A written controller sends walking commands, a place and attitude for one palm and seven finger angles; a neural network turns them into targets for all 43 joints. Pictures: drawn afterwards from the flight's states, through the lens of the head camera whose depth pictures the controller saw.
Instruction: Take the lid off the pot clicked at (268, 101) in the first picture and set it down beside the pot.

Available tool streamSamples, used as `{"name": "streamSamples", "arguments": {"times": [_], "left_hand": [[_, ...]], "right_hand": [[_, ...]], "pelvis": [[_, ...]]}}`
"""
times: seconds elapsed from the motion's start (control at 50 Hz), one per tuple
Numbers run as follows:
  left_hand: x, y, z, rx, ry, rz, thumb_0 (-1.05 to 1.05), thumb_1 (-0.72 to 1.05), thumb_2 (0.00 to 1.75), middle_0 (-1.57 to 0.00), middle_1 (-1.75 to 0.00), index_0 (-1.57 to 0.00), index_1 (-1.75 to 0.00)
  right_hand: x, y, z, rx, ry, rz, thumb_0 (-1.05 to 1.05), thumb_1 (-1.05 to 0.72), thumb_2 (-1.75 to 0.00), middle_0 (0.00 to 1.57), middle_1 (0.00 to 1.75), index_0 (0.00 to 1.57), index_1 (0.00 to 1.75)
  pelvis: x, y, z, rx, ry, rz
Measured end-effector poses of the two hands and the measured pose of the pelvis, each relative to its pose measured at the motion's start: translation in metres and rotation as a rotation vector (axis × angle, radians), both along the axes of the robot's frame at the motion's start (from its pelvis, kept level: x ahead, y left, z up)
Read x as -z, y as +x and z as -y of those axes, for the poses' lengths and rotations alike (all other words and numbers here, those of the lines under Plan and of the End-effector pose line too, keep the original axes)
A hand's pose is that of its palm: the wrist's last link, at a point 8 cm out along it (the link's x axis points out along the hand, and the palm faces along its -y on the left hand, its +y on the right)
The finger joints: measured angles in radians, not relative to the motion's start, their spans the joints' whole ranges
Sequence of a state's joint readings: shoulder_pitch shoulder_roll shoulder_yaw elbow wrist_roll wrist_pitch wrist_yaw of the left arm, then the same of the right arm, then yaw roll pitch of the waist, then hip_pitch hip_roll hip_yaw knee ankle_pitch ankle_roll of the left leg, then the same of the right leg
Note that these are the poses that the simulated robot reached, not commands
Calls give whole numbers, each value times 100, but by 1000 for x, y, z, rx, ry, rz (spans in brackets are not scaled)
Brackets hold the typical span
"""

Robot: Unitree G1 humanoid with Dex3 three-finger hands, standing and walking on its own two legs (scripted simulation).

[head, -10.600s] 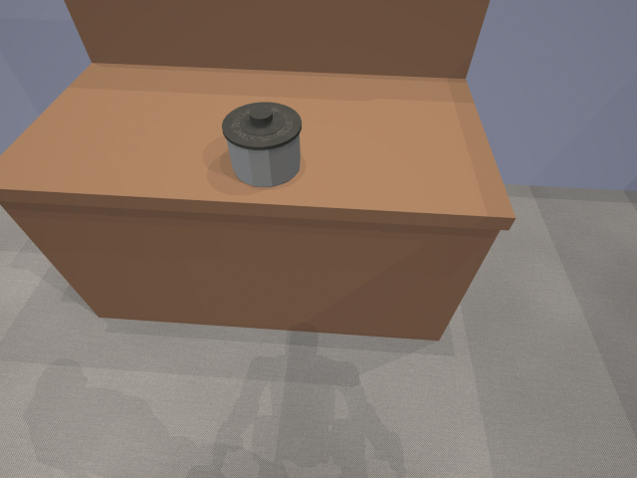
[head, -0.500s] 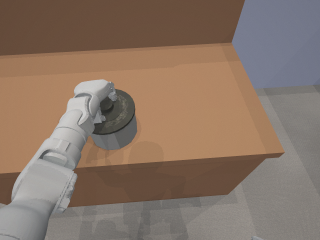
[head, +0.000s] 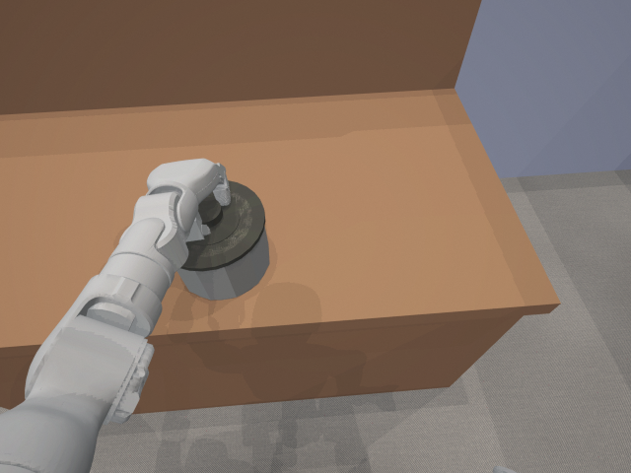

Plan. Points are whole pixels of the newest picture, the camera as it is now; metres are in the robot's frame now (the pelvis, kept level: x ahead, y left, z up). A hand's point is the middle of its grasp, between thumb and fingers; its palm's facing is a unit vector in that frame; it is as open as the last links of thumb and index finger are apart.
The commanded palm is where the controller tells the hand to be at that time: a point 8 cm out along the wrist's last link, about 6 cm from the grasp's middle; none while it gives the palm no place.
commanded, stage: close the fingers and squeeze the knob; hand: left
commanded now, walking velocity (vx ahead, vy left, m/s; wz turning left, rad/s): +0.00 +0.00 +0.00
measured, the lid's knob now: (205, 212) +0.48 +0.15 +0.02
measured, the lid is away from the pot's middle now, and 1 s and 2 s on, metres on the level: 0.00 0.01 0.01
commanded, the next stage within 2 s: lift the lid straight up in 0.68 s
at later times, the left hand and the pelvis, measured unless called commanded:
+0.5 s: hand (197, 217) +0.45 +0.15 +0.05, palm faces -0.37 -0.08 -0.92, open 8.0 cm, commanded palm +0.46 +0.15 +0.11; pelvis +0.00 +0.00 +0.00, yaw +0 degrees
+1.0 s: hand (200, 212) +0.46 +0.15 +0.05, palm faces -0.37 -0.06 -0.93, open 8.0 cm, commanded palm +0.46 +0.15 +0.12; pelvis +0.00 +0.00 +0.00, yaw +0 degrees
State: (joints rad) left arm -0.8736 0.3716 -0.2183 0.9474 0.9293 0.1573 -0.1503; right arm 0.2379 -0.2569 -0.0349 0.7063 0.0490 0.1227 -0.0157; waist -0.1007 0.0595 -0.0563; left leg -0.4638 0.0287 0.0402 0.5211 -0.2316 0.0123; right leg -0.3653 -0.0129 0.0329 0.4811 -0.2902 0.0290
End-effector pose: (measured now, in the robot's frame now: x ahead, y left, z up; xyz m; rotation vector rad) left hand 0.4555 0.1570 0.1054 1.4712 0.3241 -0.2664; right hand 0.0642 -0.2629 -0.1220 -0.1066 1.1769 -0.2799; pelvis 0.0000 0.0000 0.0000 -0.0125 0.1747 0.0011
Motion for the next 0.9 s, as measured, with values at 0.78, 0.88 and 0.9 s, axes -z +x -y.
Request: {"name": "streamSamples", "arguments": {"times": [0.78, 0.88, 0.9], "left_hand": [[-1, -1, 3, -2, 12, -12, 1, 20, 77, -68, -102, -61, -99], [-1, 1, 3, -1, 12, -14, 1, 19, 77, -69, -102, -61, -99], [-1, 1, 3, 1, 14, -13, 1, 19, 77, -69, -102, -61, -99]], "right_hand": [[0, -11, 5, 10, -16, -14, 0, -91, -90, 20, 30, 20, 30], [0, -14, 4, 15, -20, -19, 0, -91, -90, 20, 30, 20, 30], [0, -15, 4, 16, -21, -18, 0, -91, -90, 20, 30, 20, 30]], "pelvis": [[0, -3, 2, 0, -1, 0], [0, -4, 1, 0, -1, 0], [0, -4, 1, 0, -1, 0]]}}
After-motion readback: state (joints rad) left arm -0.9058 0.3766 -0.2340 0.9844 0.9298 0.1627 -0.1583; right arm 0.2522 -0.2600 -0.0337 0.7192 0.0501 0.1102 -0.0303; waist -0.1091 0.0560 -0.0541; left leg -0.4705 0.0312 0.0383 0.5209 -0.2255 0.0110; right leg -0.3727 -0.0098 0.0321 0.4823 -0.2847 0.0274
